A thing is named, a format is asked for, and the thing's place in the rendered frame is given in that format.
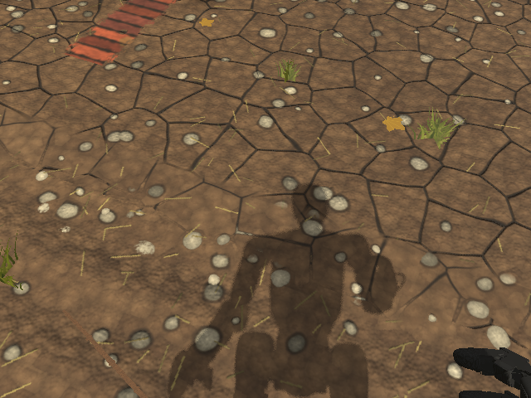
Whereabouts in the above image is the robot right hand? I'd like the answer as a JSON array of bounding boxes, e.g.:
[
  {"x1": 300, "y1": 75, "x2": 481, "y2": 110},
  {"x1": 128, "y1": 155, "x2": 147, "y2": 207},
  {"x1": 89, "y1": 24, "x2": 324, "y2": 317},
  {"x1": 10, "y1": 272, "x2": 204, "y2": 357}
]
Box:
[{"x1": 453, "y1": 347, "x2": 531, "y2": 398}]

